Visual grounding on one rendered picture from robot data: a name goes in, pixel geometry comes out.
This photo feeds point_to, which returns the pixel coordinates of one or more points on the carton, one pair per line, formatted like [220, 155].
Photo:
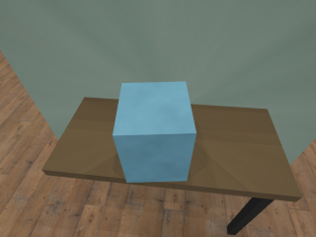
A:
[154, 131]

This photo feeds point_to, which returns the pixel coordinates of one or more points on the table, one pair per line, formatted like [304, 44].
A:
[237, 152]

